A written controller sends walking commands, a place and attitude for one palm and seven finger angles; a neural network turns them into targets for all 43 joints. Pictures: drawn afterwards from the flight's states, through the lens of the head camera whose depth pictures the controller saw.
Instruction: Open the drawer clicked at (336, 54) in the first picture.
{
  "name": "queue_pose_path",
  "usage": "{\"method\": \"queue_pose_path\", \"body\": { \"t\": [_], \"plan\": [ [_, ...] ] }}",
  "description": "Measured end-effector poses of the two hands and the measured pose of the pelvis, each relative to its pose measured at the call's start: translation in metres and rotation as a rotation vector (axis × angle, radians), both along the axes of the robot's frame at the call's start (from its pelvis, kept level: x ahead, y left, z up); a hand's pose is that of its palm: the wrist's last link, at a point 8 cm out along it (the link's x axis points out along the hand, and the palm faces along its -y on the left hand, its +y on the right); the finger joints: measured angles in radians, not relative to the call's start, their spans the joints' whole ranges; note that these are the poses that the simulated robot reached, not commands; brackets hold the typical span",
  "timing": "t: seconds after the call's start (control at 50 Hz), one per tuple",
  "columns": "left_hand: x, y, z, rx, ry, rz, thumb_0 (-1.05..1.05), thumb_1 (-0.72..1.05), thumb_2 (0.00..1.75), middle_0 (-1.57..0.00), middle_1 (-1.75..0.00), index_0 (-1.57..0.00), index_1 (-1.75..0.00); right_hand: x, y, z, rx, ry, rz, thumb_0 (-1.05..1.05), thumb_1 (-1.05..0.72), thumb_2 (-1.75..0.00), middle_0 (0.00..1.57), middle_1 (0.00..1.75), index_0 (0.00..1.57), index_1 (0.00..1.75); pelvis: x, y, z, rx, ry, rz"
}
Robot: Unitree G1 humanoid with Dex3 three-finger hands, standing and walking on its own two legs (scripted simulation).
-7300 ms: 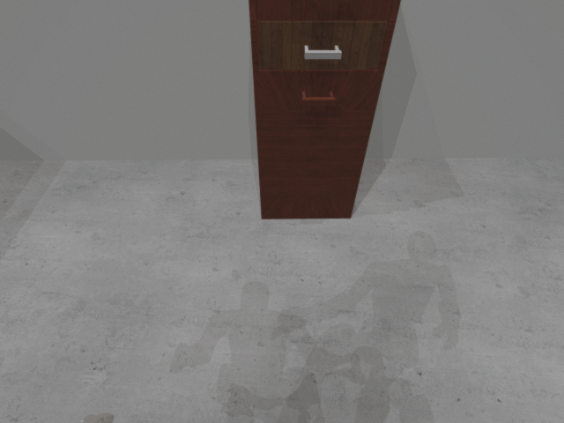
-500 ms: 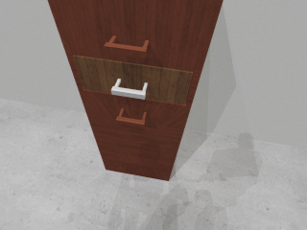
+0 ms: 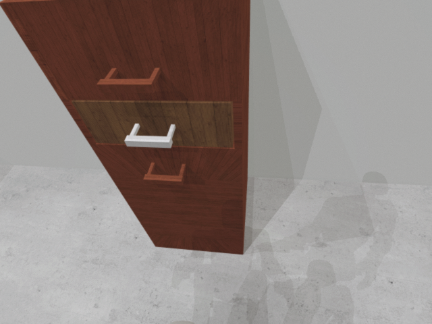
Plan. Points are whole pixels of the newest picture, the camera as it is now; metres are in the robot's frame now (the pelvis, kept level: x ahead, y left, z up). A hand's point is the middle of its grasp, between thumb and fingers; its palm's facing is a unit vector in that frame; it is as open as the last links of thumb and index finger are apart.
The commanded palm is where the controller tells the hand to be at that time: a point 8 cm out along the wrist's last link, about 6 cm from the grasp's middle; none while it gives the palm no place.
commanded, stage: come to a stop and stand still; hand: left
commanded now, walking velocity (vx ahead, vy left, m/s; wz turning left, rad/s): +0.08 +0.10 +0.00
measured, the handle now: (151, 135) +0.52 +0.20 +0.04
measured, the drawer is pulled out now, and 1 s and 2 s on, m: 0.00 0.00 0.00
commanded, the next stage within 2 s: look again from close up in 0.82 s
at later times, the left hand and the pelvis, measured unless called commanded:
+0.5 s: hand out of the picture -0.05 +0.22 -0.18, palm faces +0.09 -0.98 -0.19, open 7.4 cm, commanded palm none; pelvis -0.03 +0.04 +0.00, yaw +1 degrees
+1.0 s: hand out of the picture -0.04 +0.21 -0.18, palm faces +0.03 -0.98 -0.19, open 7.4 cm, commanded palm none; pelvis -0.03 +0.05 +0.00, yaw +0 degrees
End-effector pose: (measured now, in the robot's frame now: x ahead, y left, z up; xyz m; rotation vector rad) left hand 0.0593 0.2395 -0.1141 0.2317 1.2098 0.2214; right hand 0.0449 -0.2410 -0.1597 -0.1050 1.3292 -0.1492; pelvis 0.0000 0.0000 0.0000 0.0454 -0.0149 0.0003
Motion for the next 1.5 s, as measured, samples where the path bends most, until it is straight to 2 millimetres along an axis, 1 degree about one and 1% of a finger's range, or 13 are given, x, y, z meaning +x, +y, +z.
{"method": "queue_pose_path", "body": {
  "t": [0.1,0.2,0.3,0.34,0.4,0.46,0.58,0.66,0.76,0.94,1.12,1.32,1.5],
  "plan": [
    [-0.011,-0.005,0.004,-0.016,-0.016,0.016,0.00,0.90,0.90,-0.21,-0.30,-0.20,-0.30,-0.023,-0.002,0.006,-0.001,0.048,0.024,0.01,-0.91,-0.90,0.20,0.30,0.20,0.30,-0.010,-0.001,0.005,0.009,0.012,0.010],
    [-0.040,0.003,-0.002,-0.039,0.020,0.044,0.00,0.90,0.90,-0.21,-0.30,-0.20,-0.30,-0.036,0.006,0.012,-0.013,0.054,0.046,0.01,-0.91,-0.90,0.20,0.30,0.20,0.30,-0.021,0.006,0.007,0.005,0.020,0.011],
    [-0.077,0.022,-0.019,-0.071,0.098,0.077,0.00,0.90,0.90,-0.21,-0.30,-0.20,-0.30,-0.048,0.026,0.017,-0.042,0.022,0.050,0.01,-0.91,-0.90,0.20,0.30,0.20,0.30,-0.031,0.024,0.002,-0.031,0.023,0.007],
    [-0.089,0.030,-0.029,-0.088,0.129,0.089,0.00,0.90,0.90,-0.21,-0.30,-0.20,-0.30,-0.058,0.036,0.018,-0.055,0.022,0.045,0.01,-0.91,-0.90,0.20,0.30,0.20,0.30,-0.035,0.032,-0.001,-0.045,0.022,0.010],
    [-0.102,0.035,-0.032,-0.107,0.168,0.091,0.00,0.90,0.90,-0.20,-0.30,-0.20,-0.30,-0.074,0.053,0.023,-0.048,0.056,0.038,0.01,-0.91,-0.90,0.20,0.30,0.20,0.30,-0.035,0.038,0.002,-0.041,0.017,0.014],
    [-0.112,0.035,-0.033,-0.119,0.191,0.095,0.00,0.91,0.90,-0.20,-0.30,-0.19,-0.30,-0.084,0.068,0.021,-0.029,0.096,0.037,0.01,-0.91,-0.90,0.20,0.30,0.20,0.30,-0.032,0.042,0.002,-0.032,0.022,0.018],
    [-0.125,0.023,-0.030,-0.137,0.246,0.085,0.00,0.91,0.90,-0.20,-0.30,-0.19,-0.30,-0.089,0.084,0.014,0.003,0.124,0.024,0.02,-0.92,-0.90,0.20,0.30,0.20,0.30,-0.030,0.049,0.003,-0.042,0.018,0.009],
    [-0.125,0.016,-0.031,-0.155,0.260,0.074,0.00,0.91,0.90,-0.20,-0.30,-0.19,-0.30,-0.091,0.088,0.013,0.007,0.116,0.007,0.02,-0.92,-0.90,0.20,0.30,0.20,0.30,-0.029,0.051,0.003,-0.046,0.011,0.004],
    [-0.116,0.011,-0.033,-0.166,0.244,0.060,0.01,0.91,0.90,-0.20,-0.30,-0.19,-0.30,-0.092,0.089,0.015,0.005,0.112,0.002,0.01,-0.91,-0.90,0.20,0.30,0.20,0.30,-0.028,0.052,0.004,-0.046,0.006,0.001],
    [-0.107,0.017,-0.032,-0.140,0.222,0.054,0.01,0.92,0.90,-0.20,-0.30,-0.20,-0.30,-0.093,0.088,0.015,0.005,0.120,0.001,0.01,-0.91,-0.90,0.20,0.30,0.20,0.30,-0.025,0.050,0.003,-0.051,0.012,0.002],
    [-0.096,0.033,-0.027,-0.084,0.182,0.027,0.00,0.91,0.90,-0.20,-0.30,-0.20,-0.30,-0.077,0.084,0.002,0.021,0.041,0.028,0.01,-0.91,-0.90,0.20,0.30,0.20,0.30,-0.023,0.054,-0.004,-0.045,0.006,0.004],
    [-0.073,0.031,-0.019,-0.058,0.137,0.015,0.00,0.91,0.90,-0.20,-0.30,-0.19,-0.30,-0.072,0.077,-0.002,0.039,0.043,0.038,0.01,-0.92,-0.90,0.20,0.30,0.20,0.30,-0.019,0.045,-0.002,-0.033,-0.004,-0.003],
    [-0.068,0.021,-0.018,-0.057,0.141,0.021,0.01,0.92,0.90,-0.20,-0.30,-0.20,-0.30,-0.076,0.064,-0.001,0.036,0.085,0.043,0.01,-0.91,-0.90,0.20,0.30,0.20,0.30,-0.017,0.033,-0.001,-0.030,0.001,0.003]
  ]
}}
